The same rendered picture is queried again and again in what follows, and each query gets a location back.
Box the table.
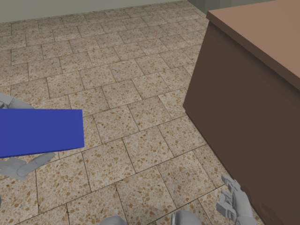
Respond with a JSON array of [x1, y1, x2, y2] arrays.
[[183, 0, 300, 225]]

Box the robot right hand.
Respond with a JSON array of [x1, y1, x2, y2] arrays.
[[217, 174, 253, 223]]

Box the robot right forearm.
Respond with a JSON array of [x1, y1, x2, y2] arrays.
[[235, 216, 259, 225]]

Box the sponge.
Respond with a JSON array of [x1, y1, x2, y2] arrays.
[[0, 109, 84, 158]]

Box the robot left hand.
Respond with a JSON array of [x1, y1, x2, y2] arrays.
[[0, 91, 56, 181]]

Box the robot right thigh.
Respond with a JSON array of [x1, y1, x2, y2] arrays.
[[171, 210, 202, 225]]

